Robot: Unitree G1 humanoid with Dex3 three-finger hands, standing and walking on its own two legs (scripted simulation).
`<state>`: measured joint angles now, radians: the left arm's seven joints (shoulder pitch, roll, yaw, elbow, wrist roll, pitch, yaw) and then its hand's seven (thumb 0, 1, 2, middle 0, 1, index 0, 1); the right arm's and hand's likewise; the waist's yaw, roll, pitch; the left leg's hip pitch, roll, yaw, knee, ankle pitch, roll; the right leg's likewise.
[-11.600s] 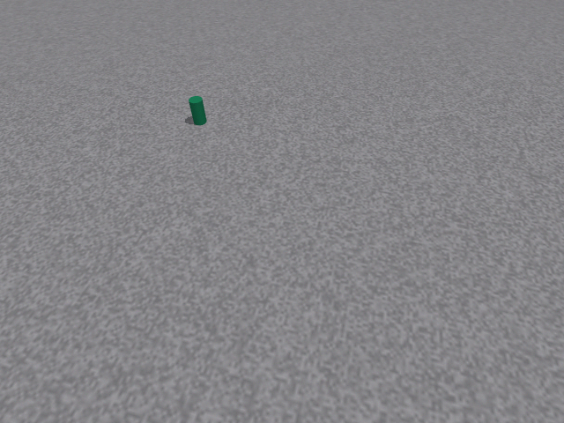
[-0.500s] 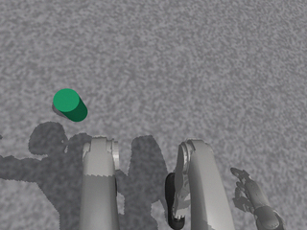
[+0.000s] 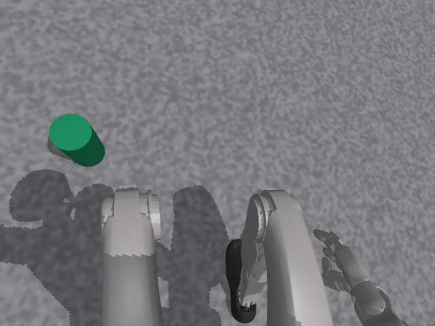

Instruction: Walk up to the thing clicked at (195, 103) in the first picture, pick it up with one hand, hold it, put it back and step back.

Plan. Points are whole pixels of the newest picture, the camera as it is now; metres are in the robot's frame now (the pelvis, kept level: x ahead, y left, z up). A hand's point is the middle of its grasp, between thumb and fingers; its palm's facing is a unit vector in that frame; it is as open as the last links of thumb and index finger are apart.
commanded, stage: approach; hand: left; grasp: from the side
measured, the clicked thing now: (80, 143) +0.44 +0.32 -0.27
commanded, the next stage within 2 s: close in in 0.28 s
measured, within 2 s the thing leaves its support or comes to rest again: neither
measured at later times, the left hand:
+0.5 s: hand (40, 165) +0.37 +0.36 -0.21, palm faces +0.35 -0.94 +0.02, open 17.6 cm
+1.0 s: hand (69, 163) +0.39 +0.32 -0.24, palm faces +0.40 -0.92 +0.00, open 17.6 cm
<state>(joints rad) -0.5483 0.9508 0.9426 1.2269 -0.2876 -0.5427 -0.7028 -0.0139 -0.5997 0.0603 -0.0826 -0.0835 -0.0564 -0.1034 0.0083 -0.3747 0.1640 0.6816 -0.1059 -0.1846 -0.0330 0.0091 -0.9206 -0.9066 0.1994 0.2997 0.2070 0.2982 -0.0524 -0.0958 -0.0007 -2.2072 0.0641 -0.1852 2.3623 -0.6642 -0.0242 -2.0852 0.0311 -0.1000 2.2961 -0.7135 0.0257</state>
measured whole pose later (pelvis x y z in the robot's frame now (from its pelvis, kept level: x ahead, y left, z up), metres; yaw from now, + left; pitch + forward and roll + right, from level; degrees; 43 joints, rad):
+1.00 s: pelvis -0.01 +0.02 -0.08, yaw -7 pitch +10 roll -15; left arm -0.49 0.77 0.68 1.39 -0.19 -1.08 -0.17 -0.02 -0.61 0.08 -0.06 -0.11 -0.07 -0.10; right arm -0.17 -0.38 0.44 0.59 -0.34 0.00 0.12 0.00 -0.93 -0.90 0.20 0.30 0.21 0.30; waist -0.18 -0.26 0.27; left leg -2.23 0.05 -0.38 2.69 -0.69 -0.02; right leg -2.06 0.11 -0.22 2.49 -0.67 0.07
